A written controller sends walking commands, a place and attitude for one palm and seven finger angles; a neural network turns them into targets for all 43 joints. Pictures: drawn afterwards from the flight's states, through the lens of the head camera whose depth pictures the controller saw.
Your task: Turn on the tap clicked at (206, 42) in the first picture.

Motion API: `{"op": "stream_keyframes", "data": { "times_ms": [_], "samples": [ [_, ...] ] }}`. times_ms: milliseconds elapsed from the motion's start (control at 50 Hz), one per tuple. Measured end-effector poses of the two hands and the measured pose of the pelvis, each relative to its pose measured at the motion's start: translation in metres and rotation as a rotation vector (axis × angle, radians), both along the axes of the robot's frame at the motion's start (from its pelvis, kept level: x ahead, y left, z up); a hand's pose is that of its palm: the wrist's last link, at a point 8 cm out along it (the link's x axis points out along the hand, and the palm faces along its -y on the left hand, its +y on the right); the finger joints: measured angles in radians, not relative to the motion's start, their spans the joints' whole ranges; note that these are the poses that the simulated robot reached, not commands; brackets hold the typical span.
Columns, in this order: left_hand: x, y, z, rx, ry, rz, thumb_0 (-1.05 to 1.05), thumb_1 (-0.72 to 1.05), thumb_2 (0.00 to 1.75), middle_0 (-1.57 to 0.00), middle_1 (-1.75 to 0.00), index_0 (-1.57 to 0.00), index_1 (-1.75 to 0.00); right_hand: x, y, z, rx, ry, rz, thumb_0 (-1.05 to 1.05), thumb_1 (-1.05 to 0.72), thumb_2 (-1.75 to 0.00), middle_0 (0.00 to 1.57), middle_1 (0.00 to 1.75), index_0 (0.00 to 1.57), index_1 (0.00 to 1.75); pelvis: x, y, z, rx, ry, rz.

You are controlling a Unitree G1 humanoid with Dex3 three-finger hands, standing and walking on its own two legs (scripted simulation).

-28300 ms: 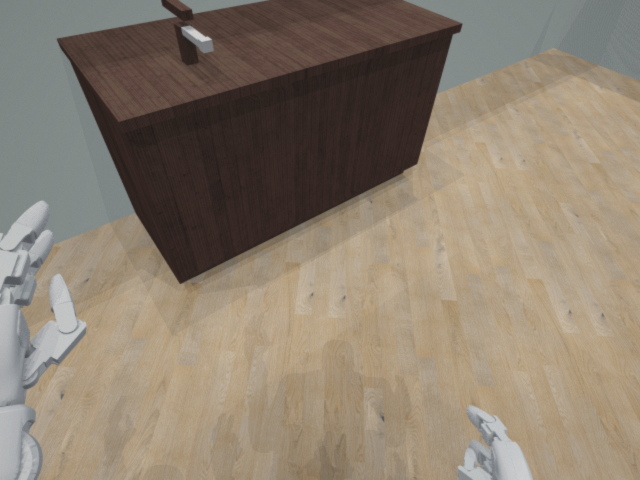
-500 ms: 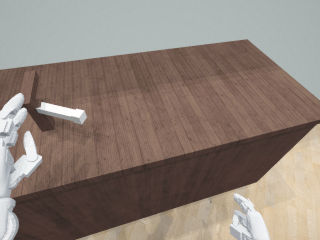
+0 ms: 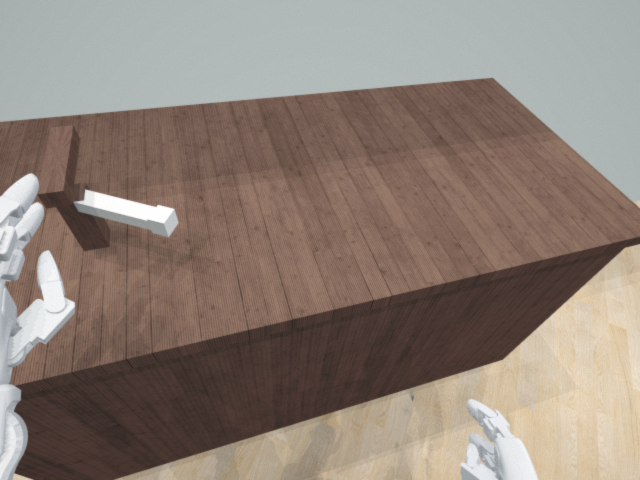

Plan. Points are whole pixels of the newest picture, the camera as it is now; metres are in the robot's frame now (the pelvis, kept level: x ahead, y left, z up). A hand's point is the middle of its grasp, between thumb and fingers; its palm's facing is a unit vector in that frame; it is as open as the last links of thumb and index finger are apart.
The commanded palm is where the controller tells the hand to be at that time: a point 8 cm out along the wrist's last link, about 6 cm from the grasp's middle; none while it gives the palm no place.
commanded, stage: come to a stop and stand still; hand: left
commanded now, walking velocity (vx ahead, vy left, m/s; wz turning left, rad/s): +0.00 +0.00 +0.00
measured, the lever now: (163, 221) +0.40 +0.26 +0.07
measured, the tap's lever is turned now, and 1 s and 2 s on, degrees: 58 58 58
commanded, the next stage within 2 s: look again from close up in 0.28 s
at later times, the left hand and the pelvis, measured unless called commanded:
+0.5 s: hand (52, 297) +0.22 +0.27 +0.16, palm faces +0.41 -0.85 -0.33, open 7.4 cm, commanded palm +0.16 +0.30 +0.17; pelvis +0.01 +0.02 +0.00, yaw +1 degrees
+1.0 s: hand (57, 278) +0.23 +0.27 +0.18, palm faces +0.41 -0.85 -0.33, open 7.4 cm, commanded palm +0.16 +0.29 +0.17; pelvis +0.00 -0.01 +0.00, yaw +2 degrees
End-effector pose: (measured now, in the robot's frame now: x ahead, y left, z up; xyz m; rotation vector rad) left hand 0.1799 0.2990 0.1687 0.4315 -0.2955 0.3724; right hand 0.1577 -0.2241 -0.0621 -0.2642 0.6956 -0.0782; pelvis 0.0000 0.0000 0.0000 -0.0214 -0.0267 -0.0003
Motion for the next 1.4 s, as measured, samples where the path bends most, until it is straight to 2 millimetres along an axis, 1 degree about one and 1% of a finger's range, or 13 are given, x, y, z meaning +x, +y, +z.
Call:
{"op": "stream_keyframes", "data": {
  "times_ms": [240,380,580,800,860,920,960,1000,1040,1100,1180,1240,1400],
  "samples": [
    [0.011,0.004,-0.001,-0.020,-0.013,-0.039,0.01,0.89,0.90,-0.21,-0.31,-0.21,-0.30,0.025,0.027,0.011,0.024,-0.059,0.023,0.01,-0.90,-0.90,0.20,0.30,0.20,0.30,0.006,0.014,0.001,-0.004,0.003,0.001],
    [0.007,0.014,-0.001,-0.016,-0.008,-0.021,0.01,0.89,0.90,-0.21,-0.31,-0.21,-0.30,0.030,0.035,0.011,0.024,-0.047,0.039,0.01,-0.90,-0.90,0.20,0.30,0.20,0.30,0.008,0.019,0.001,-0.006,0.004,0.008],
    [0.003,0.014,0.003,-0.013,-0.015,-0.006,0.01,0.89,0.90,-0.21,-0.31,-0.21,-0.30,0.026,0.035,0.005,0.027,-0.015,0.033,0.01,-0.90,-0.90,0.20,0.30,0.20,0.30,0.008,0.020,0.001,-0.005,-0.001,0.016],
    [-0.002,0.004,0.004,-0.003,0.005,-0.004,0.01,0.89,0.90,-0.21,-0.31,-0.21,-0.30,0.019,0.022,0.001,0.032,-0.007,0.013,0.01,-0.90,-0.90,0.20,0.30,0.20,0.30,0.006,0.013,0.002,-0.004,-0.001,0.021],
    [0.010,0.014,0.031,0.151,-0.052,-0.001,0.01,0.88,0.90,-0.22,-0.31,-0.21,-0.30,0.017,0.024,-0.004,-0.013,0.012,0.103,0.01,-0.90,-0.90,0.20,0.30,0.20,0.30,0.001,0.005,-0.002,0.005,0.001,0.066],
    [0.019,0.028,0.045,0.020,-0.066,0.044,0.01,0.88,0.90,-0.22,-0.31,-0.21,-0.30,0.018,0.019,-0.010,0.013,0.027,0.149,0.01,-0.90,-0.90,0.20,0.30,0.20,0.30,-0.001,-0.001,-0.002,0.017,0.002,0.056],
    [0.018,0.023,0.038,-0.053,-0.007,0.051,0.01,0.89,0.90,-0.21,-0.30,-0.21,-0.30,0.020,0.014,-0.010,0.045,0.002,0.139,0.01,-0.90,-0.90,0.20,0.30,0.21,0.30,-0.001,-0.004,-0.003,0.020,0.002,0.040],
    [0.014,0.007,0.021,-0.066,0.087,0.032,0.01,0.89,0.90,-0.21,-0.30,-0.20,-0.30,0.022,0.007,-0.009,0.063,-0.032,0.125,0.01,-0.90,-0.90,0.20,0.30,0.21,0.30,-0.003,-0.008,-0.005,0.022,0.003,0.035],
    [0.005,-0.011,0.003,-0.062,0.159,0.004,0.01,0.90,0.90,-0.20,-0.30,-0.20,-0.30,0.025,-0.001,-0.008,0.068,-0.063,0.110,0.01,-0.90,-0.90,0.20,0.30,0.21,0.30,-0.007,-0.014,-0.007,0.025,0.003,0.032],
    [-0.014,-0.031,-0.014,-0.072,0.152,-0.002,0.01,0.89,0.90,-0.21,-0.30,-0.20,-0.30,0.028,-0.014,-0.007,0.051,-0.096,0.099,0.01,-0.90,-0.90,0.20,0.30,0.21,0.30,-0.012,-0.026,-0.013,0.031,0.009,0.037],
    [-0.034,-0.031,-0.012,-0.064,0.031,0.109,0.01,0.89,0.90,-0.22,-0.31,-0.21,-0.30,0.031,-0.028,-0.016,0.024,-0.084,0.115,0.01,-0.90,-0.90,0.20,0.30,0.20,0.30,-0.017,-0.044,-0.020,0.027,0.009,0.065],
    [-0.040,-0.025,-0.009,-0.074,-0.010,0.194,0.01,0.89,0.90,-0.22,-0.31,-0.21,-0.30,0.033,-0.036,-0.026,0.015,-0.057,0.137,0.01,-0.90,-0.90,0.20,0.30,0.20,0.30,-0.019,-0.056,-0.024,0.021,0.006,0.089],
    [-0.023,-0.045,-0.012,-0.094,0.110,0.156,0.01,0.89,0.90,-0.21,-0.30,-0.20,-0.30,0.041,-0.049,-0.042,0.053,-0.051,0.090,0.01,-0.90,-0.90,0.20,0.30,0.20,0.30,-0.012,-0.071,-0.027,0.018,0.014,0.098]
  ]
}}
